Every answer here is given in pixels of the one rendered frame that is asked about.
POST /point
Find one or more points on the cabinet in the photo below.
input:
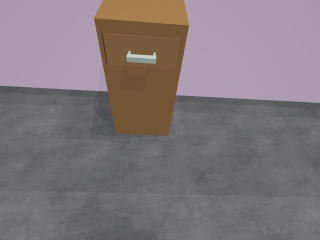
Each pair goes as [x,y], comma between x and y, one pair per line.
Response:
[142,98]

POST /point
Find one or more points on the drawer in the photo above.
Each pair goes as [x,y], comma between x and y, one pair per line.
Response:
[117,46]

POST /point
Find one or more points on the handle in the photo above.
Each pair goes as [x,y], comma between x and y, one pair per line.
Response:
[137,58]

